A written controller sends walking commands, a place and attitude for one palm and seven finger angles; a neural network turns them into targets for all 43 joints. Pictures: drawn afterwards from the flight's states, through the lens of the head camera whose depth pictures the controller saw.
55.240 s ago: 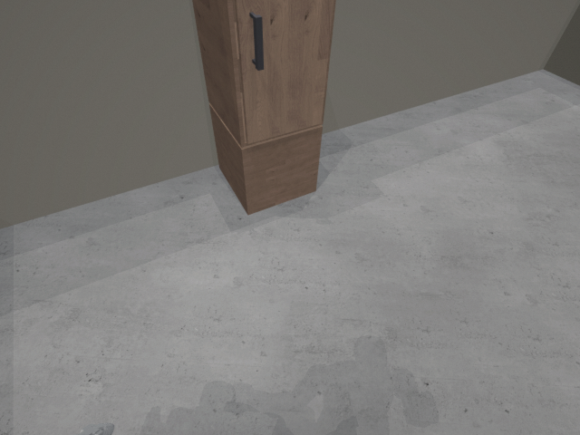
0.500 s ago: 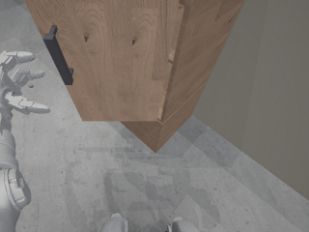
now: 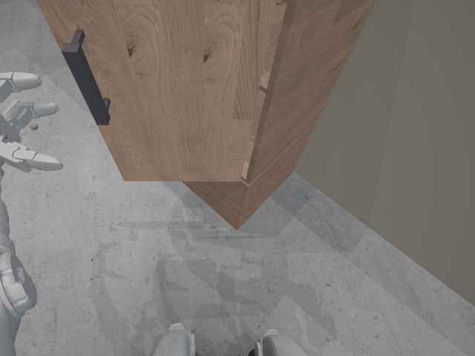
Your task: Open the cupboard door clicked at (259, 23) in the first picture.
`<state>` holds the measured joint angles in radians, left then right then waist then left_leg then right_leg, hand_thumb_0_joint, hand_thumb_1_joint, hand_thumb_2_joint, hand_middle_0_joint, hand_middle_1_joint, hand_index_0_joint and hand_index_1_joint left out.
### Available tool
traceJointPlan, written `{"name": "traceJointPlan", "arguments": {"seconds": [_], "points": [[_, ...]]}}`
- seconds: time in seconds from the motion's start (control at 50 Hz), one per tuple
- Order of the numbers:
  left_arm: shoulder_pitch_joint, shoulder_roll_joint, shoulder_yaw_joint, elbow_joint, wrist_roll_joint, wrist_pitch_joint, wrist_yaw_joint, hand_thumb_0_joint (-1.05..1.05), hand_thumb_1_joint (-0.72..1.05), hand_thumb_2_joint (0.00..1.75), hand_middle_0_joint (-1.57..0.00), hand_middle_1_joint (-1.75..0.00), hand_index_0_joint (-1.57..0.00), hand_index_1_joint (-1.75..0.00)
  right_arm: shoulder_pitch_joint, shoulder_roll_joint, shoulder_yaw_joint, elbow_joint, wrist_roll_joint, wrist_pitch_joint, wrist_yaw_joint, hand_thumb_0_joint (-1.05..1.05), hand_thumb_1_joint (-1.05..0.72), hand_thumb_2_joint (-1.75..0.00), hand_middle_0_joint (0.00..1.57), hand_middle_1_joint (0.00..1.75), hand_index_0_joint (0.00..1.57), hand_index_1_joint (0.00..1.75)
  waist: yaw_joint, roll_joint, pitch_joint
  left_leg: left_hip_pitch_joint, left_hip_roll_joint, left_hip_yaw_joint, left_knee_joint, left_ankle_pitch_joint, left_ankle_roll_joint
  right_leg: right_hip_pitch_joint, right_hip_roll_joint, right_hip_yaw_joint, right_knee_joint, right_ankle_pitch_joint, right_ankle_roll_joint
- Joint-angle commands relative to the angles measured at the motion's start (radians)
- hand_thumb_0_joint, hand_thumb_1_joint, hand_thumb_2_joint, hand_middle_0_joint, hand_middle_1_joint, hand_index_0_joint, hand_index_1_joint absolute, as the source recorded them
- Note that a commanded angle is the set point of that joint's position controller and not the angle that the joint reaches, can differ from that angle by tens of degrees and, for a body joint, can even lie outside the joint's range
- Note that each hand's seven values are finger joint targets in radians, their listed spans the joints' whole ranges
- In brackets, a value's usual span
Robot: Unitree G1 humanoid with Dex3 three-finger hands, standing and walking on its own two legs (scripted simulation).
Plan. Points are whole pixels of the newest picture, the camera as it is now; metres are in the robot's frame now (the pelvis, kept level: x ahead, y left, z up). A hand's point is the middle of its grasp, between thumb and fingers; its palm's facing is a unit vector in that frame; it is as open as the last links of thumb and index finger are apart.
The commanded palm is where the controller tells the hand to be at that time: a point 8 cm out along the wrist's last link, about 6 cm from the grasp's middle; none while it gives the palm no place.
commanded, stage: move the hooked fingers beside the handle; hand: left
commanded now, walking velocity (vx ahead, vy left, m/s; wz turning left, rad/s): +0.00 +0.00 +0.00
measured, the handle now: (92, 81) +0.55 +0.24 +0.10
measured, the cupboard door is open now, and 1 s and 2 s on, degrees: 45 45 45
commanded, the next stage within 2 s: slide the fingers in behind the handle in 0.50 s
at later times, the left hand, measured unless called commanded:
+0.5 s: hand (37, 124) +0.45 +0.30 +0.10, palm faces +0.07 -1.00 +0.02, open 14.0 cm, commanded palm +0.43 +0.34 +0.10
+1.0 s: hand (64, 118) +0.46 +0.26 +0.10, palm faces +0.05 -1.00 +0.01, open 14.0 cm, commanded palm +0.43 +0.31 +0.10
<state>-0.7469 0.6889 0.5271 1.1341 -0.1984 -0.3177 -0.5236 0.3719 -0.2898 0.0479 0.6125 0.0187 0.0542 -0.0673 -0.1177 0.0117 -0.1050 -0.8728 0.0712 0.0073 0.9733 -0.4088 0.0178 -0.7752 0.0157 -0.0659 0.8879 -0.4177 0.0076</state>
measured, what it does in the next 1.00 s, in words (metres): stands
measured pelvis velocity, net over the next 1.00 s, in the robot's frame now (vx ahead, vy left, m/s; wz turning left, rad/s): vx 0.01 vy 0.00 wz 0.00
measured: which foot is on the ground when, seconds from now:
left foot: down 0.00-1.00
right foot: down 0.00-1.00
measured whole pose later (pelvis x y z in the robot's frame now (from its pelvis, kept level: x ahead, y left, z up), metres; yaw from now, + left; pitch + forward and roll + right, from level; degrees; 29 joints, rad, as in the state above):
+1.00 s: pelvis +0.01 +0.00 +0.00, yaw +0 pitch +17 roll -3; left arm -0.73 0.60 0.49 1.06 -0.18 -0.32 -0.42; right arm 0.37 -0.27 0.04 0.61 0.01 0.06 -0.05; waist -0.12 0.02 -0.11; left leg -0.84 0.07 0.02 0.95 -0.42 0.01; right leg -0.75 0.02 -0.06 0.87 -0.42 0.01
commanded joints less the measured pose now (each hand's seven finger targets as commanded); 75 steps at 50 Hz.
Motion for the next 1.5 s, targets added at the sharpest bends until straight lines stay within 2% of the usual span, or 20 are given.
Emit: {"name": "traceJointPlan", "arguments": {"seconds": [0.0,0.06,0.1,0.14,0.2,0.28,0.42,0.58,0.66,0.82,0.9,0.92,0.94,1.08,1.22,1.26,1.3,1.36,1.42,1.48], "points": [[-0.428,0.352,0.054,-0.221,-0.01,-0.081,0.023,0.0,-0.5,0.3,-0.3,-1.2,-0.3,-1.2,0.11,-0.191,-0.067,-0.062,-0.003,-0.024,-0.014,0.0,-0.9,-0.9,0.2,0.3,0.2,0.3,0.0,0.173,-0.382,0.377,-0.035,-0.056,-0.118,0.273,0.01,0.055,0.05,0.024,-0.099,0.219,-0.028],[-0.385,0.336,0.052,-0.259,-0.012,-0.099,0.022,0.0,-0.5,0.3,-0.3,-1.2,-0.3,-1.2,0.111,-0.187,-0.07,-0.063,-0.006,-0.025,-0.013,0.0,-0.9,-0.9,0.2,0.3,0.2,0.3,0.017,0.214,-0.45,0.453,-0.031,-0.062,-0.115,0.361,0.001,0.062,0.053,0.017,-0.087,0.264,-0.033],[-0.367,0.278,0.014,-0.259,-0.021,-0.088,0.014,0.0,-0.5,0.3,-0.3,-1.2,-0.3,-1.2,0.107,-0.182,-0.071,-0.064,-0.004,-0.024,-0.008,0.0,-0.9,-0.9,0.2,0.3,0.2,0.3,0.012,0.214,-0.43,0.467,-0.03,-0.061,-0.119,0.37,-0.001,0.051,0.054,0.01,-0.096,0.265,-0.031],[-0.331,0.287,0.031,-0.219,-0.032,-0.067,0.008,0.0,-0.5,0.3,-0.3,-1.2,-0.3,-1.2,0.111,-0.186,-0.069,-0.065,-0.003,-0.021,-0.008,0.0,-0.9,-0.9,0.2,0.3,0.2,0.3,0.013,0.149,-0.399,0.424,-0.032,-0.06,-0.123,0.355,0.007,0.072,0.056,0.009,-0.099,0.271,-0.033],[-0.342,0.319,0.051,-0.23,-0.025,-0.052,0.014,0.0,-0.5,0.3,-0.3,-1.2,-0.3,-1.2,0.105,-0.188,-0.071,-0.074,-0.001,-0.018,-0.009,0.0,-0.9,-0.9,0.2,0.3,0.2,0.3,0.018,0.145,-0.39,0.397,-0.035,-0.052,-0.127,0.336,0.01,0.09,0.05,0.015,-0.101,0.279,-0.028],[-0.361,0.263,0.011,-0.276,-0.025,-0.072,0.032,0.0,-0.5,0.3,-0.3,-1.2,-0.3,-1.2,0.101,-0.179,-0.071,-0.075,-0.004,-0.018,-0.003,0.0,-0.9,-0.9,0.2,0.3,0.2,0.3,0.006,0.182,-0.393,0.449,-0.031,-0.057,-0.125,0.37,0.002,0.056,0.053,0.009,-0.099,0.276,-0.029],[-0.354,0.288,0.026,-0.225,-0.015,-0.069,0.031,0.0,-0.5,0.3,-0.3,-1.2,-0.3,-1.2,0.098,-0.183,-0.069,-0.073,-0.002,-0.016,-0.008,0.0,-0.9,-0.9,0.2,0.3,0.2,0.3,0.006,0.133,-0.37,0.391,-0.037,-0.049,-0.128,0.314,0.011,0.086,0.049,0.02,-0.106,0.266,-0.027],[-0.365,0.336,0.052,-0.195,-0.013,-0.08,0.015,0.0,-0.5,0.3,-0.3,-1.2,-0.3,-1.2,0.1,-0.186,-0.066,-0.067,-0.002,-0.018,-0.014,0.0,-0.9,-0.9,0.2,0.3,0.2,0.3,0.01,0.157,-0.395,0.377,-0.039,-0.045,-0.11,0.329,0.011,0.1,0.049,0.028,-0.095,0.288,-0.028],[-0.393,0.259,-0.007,-0.238,-0.026,-0.073,0.008,0.0,-0.5,0.3,-0.3,-1.2,-0.3,-1.2,0.102,-0.183,-0.071,-0.065,-0.001,-0.019,-0.012,0.0,-0.9,-0.9,0.2,0.3,0.2,0.3,-0.002,0.175,-0.407,0.426,-0.035,-0.051,-0.114,0.338,0.01,0.063,0.049,0.021,-0.1,0.278,-0.027],[-0.421,0.235,-0.022,-0.263,-0.005,-0.057,0.074,0.0,-0.5,0.3,-0.3,-1.2,-0.3,-1.2,0.106,-0.176,-0.071,-0.059,-0.005,-0.02,-0.006,0.0,-0.9,-0.9,0.2,0.3,0.2,0.3,-0.004,0.168,-0.388,0.416,-0.035,-0.056,-0.127,0.313,0.009,0.063,0.045,0.018,-0.106,0.254,-0.027],[-0.363,0.253,0.017,-0.299,0.001,-0.078,0.108,0.0,-0.5,0.3,-0.3,-1.2,-0.3,-1.2,0.106,-0.171,-0.074,-0.068,-0.007,-0.018,0.0,0.0,-0.9,-0.9,0.2,0.3,0.2,0.3,0.021,0.173,-0.446,0.444,-0.034,-0.049,-0.123,0.372,0.005,0.111,0.047,0.021,-0.097,0.305,-0.029],[-0.353,0.223,-0.005,-0.302,-0.001,-0.076,0.109,0.0,-0.5,0.3,-0.3,-1.2,-0.3,-1.2,0.1,-0.165,-0.072,-0.072,-0.006,-0.019,0.002,0.0,-0.9,-0.9,0.2,0.3,0.2,0.3,0.018,0.17,-0.433,0.434,-0.036,-0.042,-0.125,0.366,0.006,0.119,0.047,0.02,-0.099,0.311,-0.027],[-0.341,0.238,0.017,-0.303,-0.004,-0.078,0.114,0.0,-0.5,0.3,-0.3,-1.2,-0.3,-1.2,0.105,-0.167,-0.073,-0.072,-0.008,-0.017,0.002,0.0,-0.9,-0.9,0.2,0.3,0.2,0.3,0.021,0.135,-0.432,0.424,-0.035,-0.045,-0.123,0.383,0.009,0.137,0.05,0.02,-0.095,0.329,-0.029],[-0.344,0.227,0.01,-0.274,-0.001,-0.068,0.124,0.0,-0.5,0.3,-0.3,-1.2,-0.3,-1.2,0.098,-0.164,-0.072,-0.076,-0.002,-0.014,0.001,0.0,-0.9,-0.9,0.2,0.3,0.2,0.3,0.009,0.111,-0.373,0.369,-0.039,-0.026,-0.133,0.321,0.016,0.154,0.047,0.032,-0.111,0.324,-0.023],[-0.336,0.109,-0.072,-0.311,-0.017,-0.075,0.12,0.0,-0.5,0.3,-0.3,-1.2,-0.3,-1.2,0.088,-0.155,-0.077,-0.071,-0.001,-0.019,0.005,0.0,-0.9,-0.9,0.2,0.3,0.2,0.3,0.002,0.128,-0.395,0.429,-0.038,-0.033,-0.135,0.348,0.012,0.13,0.044,0.025,-0.114,0.327,-0.025],[-0.337,0.142,-0.044,-0.3,-0.016,-0.068,0.128,0.0,-0.5,0.3,-0.3,-1.2,-0.3,-1.2,0.091,-0.159,-0.077,-0.067,-0.001,-0.018,0.003,0.0,-0.9,-0.9,0.2,0.3,0.2,0.3,0.01,0.106,-0.389,0.4,-0.04,-0.035,-0.137,0.334,0.013,0.146,0.042,0.028,-0.113,0.326,-0.024],[-0.377,0.122,-0.071,-0.29,-0.003,-0.062,0.139,0.0,-0.5,0.3,-0.3,-1.2,-0.3,-1.2,0.087,-0.156,-0.074,-0.063,-0.002,-0.018,0.003,0.0,-0.9,-0.9,0.2,0.3,0.2,0.3,-0.002,0.114,-0.348,0.388,-0.041,-0.037,-0.141,0.304,0.013,0.121,0.04,0.026,-0.116,0.298,-0.024],[-0.38,0.072,-0.108,-0.339,0.002,-0.074,0.153,0.0,-0.5,0.3,-0.3,-1.2,-0.3,-1.2,0.089,-0.152,-0.08,-0.062,-0.004,-0.025,0.005,0.0,-0.9,-0.9,0.2,0.3,0.2,0.3,0.0,0.14,-0.404,0.453,-0.039,-0.045,-0.139,0.344,0.009,0.114,0.041,0.025,-0.114,0.309,-0.027],[-0.38,0.035,-0.137,-0.346,-0.003,-0.075,0.161,0.0,-0.5,0.3,-0.3,-1.2,-0.3,-1.2,0.079,-0.149,-0.079,-0.057,-0.004,-0.029,0.007,0.0,-0.9,-0.9,0.2,0.3,0.2,0.3,-0.008,0.115,-0.382,0.451,-0.038,-0.046,-0.142,0.323,0.009,0.109,0.04,0.02,-0.122,0.294,-0.027],[-0.404,-0.006,-0.176,-0.365,-0.001,-0.08,0.171,0.0,-0.5,0.3,-0.3,-1.2,-0.3,-1.2,0.074,-0.147,-0.08,-0.05,-0.003,-0.035,0.008,0.0,-0.9,-0.9,0.2,0.3,0.2,0.3,-0.015,0.154,-0.382,0.478,-0.039,-0.052,-0.144,0.326,0.006,0.084,0.039,0.02,-0.123,0.283,-0.03]]}}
